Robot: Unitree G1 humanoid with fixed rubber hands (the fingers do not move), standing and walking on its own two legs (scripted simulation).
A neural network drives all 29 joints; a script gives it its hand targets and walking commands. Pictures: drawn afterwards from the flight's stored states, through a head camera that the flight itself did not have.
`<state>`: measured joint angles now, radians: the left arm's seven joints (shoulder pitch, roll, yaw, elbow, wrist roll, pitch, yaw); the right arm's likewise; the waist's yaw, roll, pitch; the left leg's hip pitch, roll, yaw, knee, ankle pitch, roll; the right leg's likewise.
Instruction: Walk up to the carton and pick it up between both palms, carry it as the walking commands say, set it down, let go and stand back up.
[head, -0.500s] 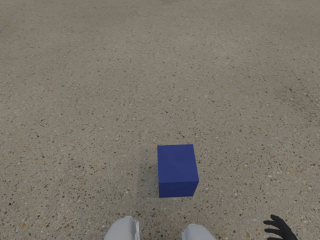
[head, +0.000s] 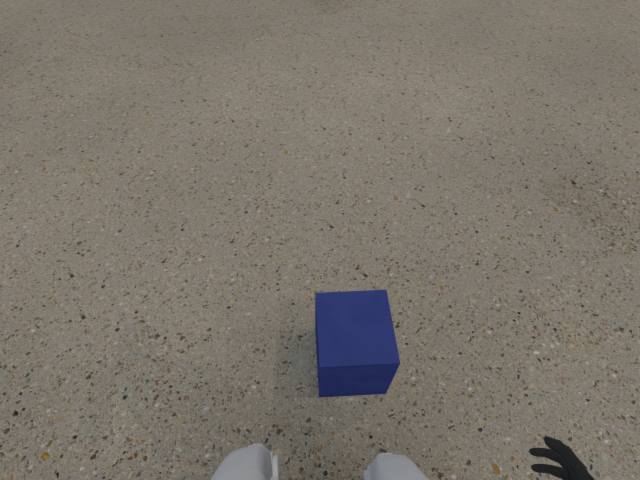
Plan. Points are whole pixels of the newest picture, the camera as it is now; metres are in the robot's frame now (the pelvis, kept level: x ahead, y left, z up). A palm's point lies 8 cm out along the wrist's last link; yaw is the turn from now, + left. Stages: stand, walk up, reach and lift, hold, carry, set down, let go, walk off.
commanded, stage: walk up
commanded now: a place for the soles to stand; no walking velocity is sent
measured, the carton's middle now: (351, 344) +0.53 -0.09 -0.60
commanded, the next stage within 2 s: stand in 2.00 s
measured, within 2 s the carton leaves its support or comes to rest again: neither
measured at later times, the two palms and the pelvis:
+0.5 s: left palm out of the picture +0.09 +0.28 -0.09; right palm out of the picture +0.05 -0.37 -0.05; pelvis +0.01 -0.03 +0.02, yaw -1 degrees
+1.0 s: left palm (149, 473) +0.15 +0.22 -0.10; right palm out of the picture +0.14 -0.44 -0.08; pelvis +0.09 -0.09 +0.01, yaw -1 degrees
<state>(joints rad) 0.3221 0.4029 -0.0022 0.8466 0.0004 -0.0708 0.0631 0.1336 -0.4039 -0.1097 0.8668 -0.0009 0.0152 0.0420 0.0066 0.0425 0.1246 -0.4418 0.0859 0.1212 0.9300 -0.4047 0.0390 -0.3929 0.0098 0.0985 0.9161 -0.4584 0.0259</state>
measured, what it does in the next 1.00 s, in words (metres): walks ahead: right foot, then left foot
